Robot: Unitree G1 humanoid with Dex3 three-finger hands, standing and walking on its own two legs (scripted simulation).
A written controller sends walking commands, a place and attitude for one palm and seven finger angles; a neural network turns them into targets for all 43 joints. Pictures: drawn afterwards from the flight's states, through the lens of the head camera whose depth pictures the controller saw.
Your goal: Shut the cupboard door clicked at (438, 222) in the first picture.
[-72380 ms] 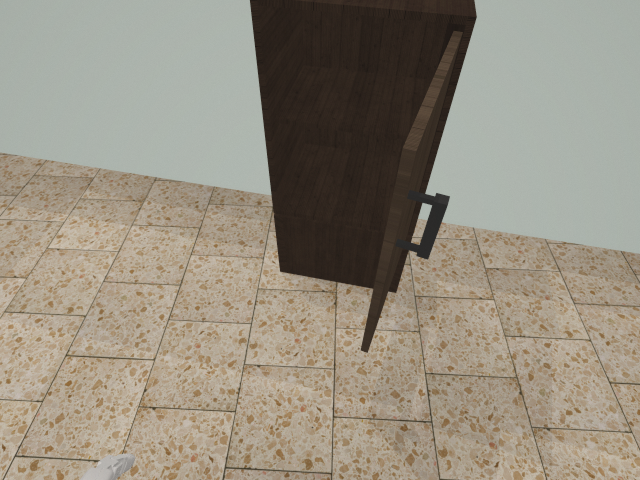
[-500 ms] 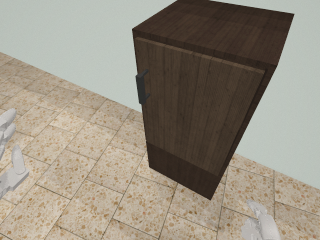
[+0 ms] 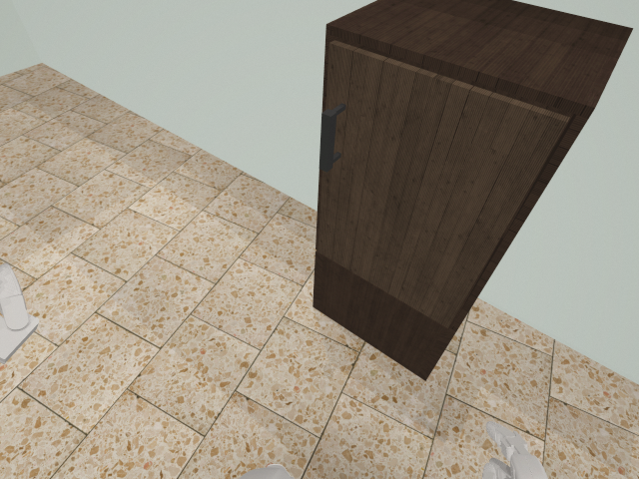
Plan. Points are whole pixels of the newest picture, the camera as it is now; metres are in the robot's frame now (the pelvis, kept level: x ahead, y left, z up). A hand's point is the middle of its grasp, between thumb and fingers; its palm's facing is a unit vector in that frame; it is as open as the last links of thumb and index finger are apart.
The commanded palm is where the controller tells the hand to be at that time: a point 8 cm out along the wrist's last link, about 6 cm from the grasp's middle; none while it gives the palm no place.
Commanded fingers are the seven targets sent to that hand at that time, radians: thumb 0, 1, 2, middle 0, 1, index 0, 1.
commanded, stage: step back with the hand held close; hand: left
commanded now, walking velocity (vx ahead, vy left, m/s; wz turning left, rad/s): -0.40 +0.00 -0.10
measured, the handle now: (333, 137) +0.74 +0.01 +0.03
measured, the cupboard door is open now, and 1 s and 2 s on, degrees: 0 0 0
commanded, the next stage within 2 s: stop stepping back and stand still in 0.36 s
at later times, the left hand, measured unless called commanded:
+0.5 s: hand out of the picture +0.13 +0.25 +0.19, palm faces +0.30 -0.85 -0.43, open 7.5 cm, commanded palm +0.05 +0.30 +0.20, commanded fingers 0.00 0.90 0.90 -0.20 -0.30 -0.20 -0.30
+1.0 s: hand out of the picture +0.05 +0.25 +0.18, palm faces +0.21 -0.88 -0.42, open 7.5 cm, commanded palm -0.02 +0.32 +0.20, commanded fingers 0.00 0.90 0.90 -0.20 -0.30 -0.20 -0.30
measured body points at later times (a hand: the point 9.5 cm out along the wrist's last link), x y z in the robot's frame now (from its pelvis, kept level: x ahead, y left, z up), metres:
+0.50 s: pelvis -0.12 +0.02 +0.00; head -0.07 +0.05 +0.45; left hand +0.10 +0.30 +0.21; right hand +0.06 -0.20 -0.07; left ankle +0.05 +0.10 -0.72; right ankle -0.27 -0.08 -0.72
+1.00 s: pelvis -0.19 +0.04 +0.02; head -0.18 +0.06 +0.47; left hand +0.04 +0.30 +0.20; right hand -0.09 -0.21 -0.06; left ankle -0.06 +0.11 -0.72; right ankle -0.27 -0.08 -0.72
